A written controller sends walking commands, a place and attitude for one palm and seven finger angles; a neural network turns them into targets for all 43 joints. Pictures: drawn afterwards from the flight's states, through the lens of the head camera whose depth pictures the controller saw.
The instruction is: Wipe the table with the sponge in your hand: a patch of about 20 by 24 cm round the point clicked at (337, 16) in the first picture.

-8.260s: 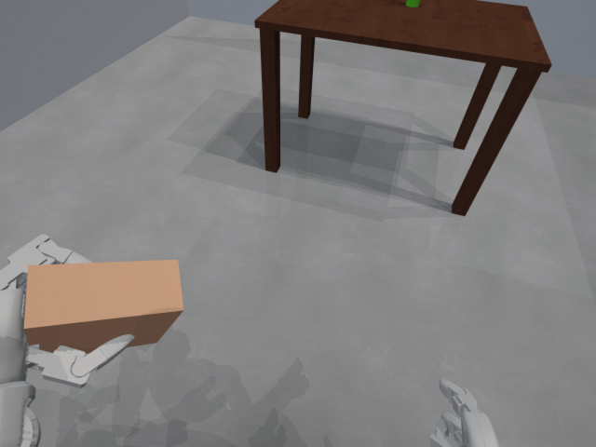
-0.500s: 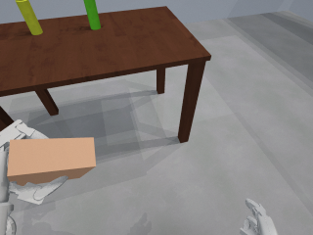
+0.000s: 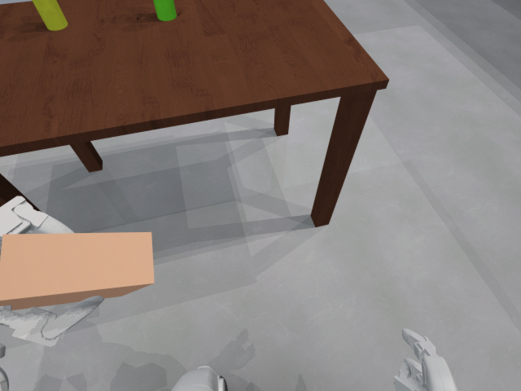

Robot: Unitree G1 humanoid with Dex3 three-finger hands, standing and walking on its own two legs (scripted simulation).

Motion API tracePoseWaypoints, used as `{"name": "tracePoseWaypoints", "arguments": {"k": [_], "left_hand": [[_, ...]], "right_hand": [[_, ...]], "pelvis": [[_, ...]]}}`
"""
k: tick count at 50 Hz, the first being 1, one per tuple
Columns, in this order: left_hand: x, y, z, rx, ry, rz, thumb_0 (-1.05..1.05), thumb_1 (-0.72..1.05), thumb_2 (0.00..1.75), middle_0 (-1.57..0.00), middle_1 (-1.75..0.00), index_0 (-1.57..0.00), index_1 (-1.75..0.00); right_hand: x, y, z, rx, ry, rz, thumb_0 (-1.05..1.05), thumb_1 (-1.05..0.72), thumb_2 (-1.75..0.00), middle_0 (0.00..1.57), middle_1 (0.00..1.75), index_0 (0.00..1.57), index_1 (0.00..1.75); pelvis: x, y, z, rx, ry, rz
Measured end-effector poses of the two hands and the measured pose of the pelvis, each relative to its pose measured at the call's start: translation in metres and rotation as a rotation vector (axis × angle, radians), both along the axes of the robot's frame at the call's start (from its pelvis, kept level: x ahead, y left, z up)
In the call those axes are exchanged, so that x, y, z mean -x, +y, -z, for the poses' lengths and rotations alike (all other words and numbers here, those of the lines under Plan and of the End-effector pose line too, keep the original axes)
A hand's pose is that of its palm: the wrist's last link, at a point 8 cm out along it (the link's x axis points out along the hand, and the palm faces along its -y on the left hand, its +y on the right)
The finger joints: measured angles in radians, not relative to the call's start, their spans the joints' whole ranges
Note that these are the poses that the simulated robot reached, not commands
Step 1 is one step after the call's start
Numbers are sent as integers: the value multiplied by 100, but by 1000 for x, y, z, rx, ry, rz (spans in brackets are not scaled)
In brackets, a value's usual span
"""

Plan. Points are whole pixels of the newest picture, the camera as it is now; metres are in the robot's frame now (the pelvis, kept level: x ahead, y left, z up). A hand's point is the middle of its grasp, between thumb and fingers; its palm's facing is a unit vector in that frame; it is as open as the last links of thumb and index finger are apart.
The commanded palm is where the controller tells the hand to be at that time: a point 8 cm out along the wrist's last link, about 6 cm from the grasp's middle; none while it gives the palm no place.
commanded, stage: take the last steps up to it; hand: left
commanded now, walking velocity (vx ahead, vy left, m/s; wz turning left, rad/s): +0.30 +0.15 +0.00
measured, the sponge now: (96, 270) +0.23 +0.20 +0.13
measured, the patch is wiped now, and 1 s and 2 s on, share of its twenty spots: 0.00 0.00 0.00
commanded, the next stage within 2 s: come to a stop and stand still in 1.00 s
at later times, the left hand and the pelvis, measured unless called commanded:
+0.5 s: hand (60, 173) +0.34 +0.28 +0.16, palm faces +0.37 -0.78 -0.50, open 9.8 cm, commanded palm +0.28 +0.32 +0.18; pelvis +0.12 +0.04 -0.01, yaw -1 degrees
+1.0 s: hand (44, 113) +0.43 +0.33 +0.17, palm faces +0.34 -0.82 -0.47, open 9.8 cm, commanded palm +0.37 +0.38 +0.18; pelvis +0.20 +0.11 -0.01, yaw -2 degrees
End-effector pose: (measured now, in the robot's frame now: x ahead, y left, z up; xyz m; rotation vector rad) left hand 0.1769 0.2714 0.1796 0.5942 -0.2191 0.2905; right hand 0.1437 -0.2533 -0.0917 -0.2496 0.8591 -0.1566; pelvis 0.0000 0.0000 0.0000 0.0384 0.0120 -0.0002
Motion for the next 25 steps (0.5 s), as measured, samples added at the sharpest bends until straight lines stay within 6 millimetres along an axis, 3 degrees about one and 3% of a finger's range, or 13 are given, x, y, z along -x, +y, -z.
{"name": "tracePoseWaypoints", "arguments": {"k": [4,8,16,20,23,25], "left_hand": [[-28,27,2,3,-100,16,-1,-47,101,-77,-136,-77,-135],[-58,44,2,25,-117,12,-1,-47,101,-77,-136,-77,-135],[-88,35,-15,8,-74,72,-1,-47,101,-77,-136,-77,-135],[-104,36,-12,-37,-38,31,-1,-47,101,-77,-136,-77,-135],[-116,40,-4,-29,-33,-12,-1,-47,101,-77,-136,-77,-135],[-124,43,2,12,-28,-32,-1,-47,101,-77,-136,-77,-135]], "right_hand": [[-28,13,-3,48,-75,42,1,-90,-90,20,30,20,30],[-50,42,-7,-6,-118,58,1,-91,-90,20,30,20,30],[-78,92,0,-131,-113,30,1,-90,-90,20,30,20,30],[-92,95,19,-161,-72,18,1,-90,-90,21,30,20,30],[-104,86,34,-156,-28,5,1,-90,-90,21,30,20,30],[-111,78,34,-140,2,0,1,-90,-90,21,30,20,30]], "pelvis": [[-22,25,15,16,-14,16],[-37,37,11,28,-7,24],[-75,47,2,41,19,42],[-97,42,9,27,11,28],[-108,41,15,38,-1,13],[-115,42,13,25,-8,16]]}}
